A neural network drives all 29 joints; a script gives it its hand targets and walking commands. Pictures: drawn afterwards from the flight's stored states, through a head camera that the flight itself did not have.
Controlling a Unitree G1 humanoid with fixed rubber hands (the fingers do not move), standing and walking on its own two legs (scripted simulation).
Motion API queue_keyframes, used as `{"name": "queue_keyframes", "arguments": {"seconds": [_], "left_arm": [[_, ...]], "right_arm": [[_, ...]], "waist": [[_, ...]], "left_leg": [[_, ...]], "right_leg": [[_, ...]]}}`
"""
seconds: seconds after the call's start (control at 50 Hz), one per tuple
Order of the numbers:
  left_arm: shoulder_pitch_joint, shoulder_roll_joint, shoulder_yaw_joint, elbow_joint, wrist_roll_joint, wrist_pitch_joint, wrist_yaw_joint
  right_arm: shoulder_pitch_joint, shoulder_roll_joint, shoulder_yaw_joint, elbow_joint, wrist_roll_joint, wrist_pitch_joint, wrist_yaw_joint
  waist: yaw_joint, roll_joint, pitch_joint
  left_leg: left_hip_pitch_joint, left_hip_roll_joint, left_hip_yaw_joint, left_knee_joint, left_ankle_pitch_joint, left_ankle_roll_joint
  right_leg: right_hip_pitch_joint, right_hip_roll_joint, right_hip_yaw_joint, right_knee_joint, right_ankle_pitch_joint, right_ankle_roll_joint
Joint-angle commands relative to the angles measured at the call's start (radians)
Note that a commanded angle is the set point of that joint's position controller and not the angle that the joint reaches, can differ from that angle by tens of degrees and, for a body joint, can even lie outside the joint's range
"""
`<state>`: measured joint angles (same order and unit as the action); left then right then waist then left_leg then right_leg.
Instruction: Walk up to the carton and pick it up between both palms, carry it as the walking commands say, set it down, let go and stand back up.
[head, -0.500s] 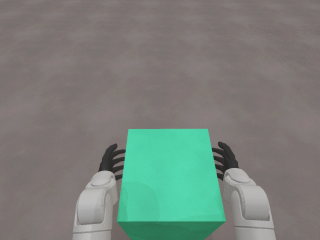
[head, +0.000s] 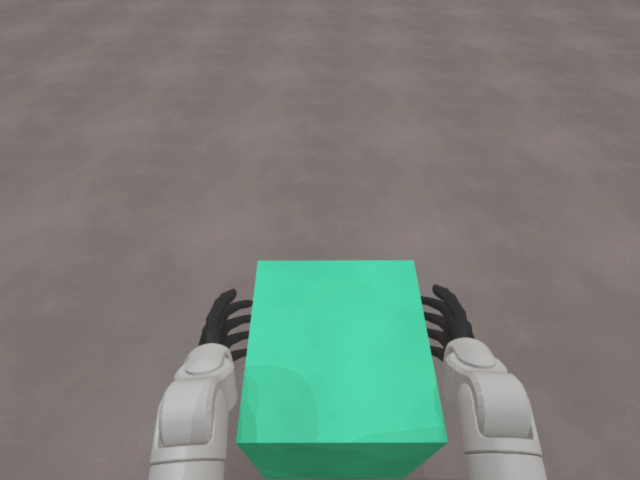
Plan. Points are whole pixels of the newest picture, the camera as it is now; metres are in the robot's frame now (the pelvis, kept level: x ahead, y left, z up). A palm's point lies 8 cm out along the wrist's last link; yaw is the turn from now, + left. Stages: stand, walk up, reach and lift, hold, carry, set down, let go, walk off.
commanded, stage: carry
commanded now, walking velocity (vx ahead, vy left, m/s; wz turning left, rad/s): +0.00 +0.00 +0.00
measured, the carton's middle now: (335, 376) +0.27 +0.00 -0.03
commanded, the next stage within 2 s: none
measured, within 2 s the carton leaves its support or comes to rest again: neither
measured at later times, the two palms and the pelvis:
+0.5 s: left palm (208, 346) +0.28 +0.15 +0.05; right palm (447, 340) +0.27 -0.14 +0.06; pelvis +0.01 +0.01 +0.00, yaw +0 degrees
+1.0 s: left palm (203, 336) +0.28 +0.16 +0.07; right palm (447, 330) +0.28 -0.13 +0.07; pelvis +0.02 +0.01 +0.00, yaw +0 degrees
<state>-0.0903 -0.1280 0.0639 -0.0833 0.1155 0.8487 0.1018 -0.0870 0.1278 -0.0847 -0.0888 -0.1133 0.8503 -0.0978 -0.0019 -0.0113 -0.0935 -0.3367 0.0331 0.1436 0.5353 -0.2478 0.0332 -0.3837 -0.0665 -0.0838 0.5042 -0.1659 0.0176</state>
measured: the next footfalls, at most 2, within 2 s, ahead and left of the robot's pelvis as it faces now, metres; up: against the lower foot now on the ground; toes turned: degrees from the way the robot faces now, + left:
none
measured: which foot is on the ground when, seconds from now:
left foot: down 0.00-1.00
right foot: down 0.00-1.00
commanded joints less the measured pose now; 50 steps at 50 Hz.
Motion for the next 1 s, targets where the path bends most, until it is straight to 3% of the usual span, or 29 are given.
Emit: {"name": "queue_keyframes", "arguments": {"seconds": [0.0,0.38,0.98], "left_arm": [[-0.375,-0.706,-0.476,-0.113,-0.181,-0.034,-0.119],[-0.376,-0.713,-0.484,-0.122,-0.190,-0.055,-0.126],[-0.363,-0.748,-0.523,-0.264,-0.231,0.112,-0.088]], "right_arm": [[-0.384,0.702,0.478,-0.127,0.185,-0.042,0.121],[-0.382,0.710,0.486,-0.131,0.191,-0.062,0.128],[-0.361,0.738,0.532,-0.281,0.242,0.105,0.095]], "waist": [[0.000,0.009,-0.229],[0.002,0.014,-0.223],[0.007,0.012,-0.218]], "left_leg": [[0.072,0.131,-0.124,-0.112,0.088,0.002],[0.084,0.133,-0.125,-0.113,0.105,0.008],[0.104,0.133,-0.118,-0.111,0.151,0.004]], "right_leg": [[0.112,-0.089,0.086,-0.062,0.045,-0.015],[0.116,-0.086,0.076,-0.056,0.048,-0.011],[0.104,-0.093,0.073,-0.056,0.050,-0.009]]}}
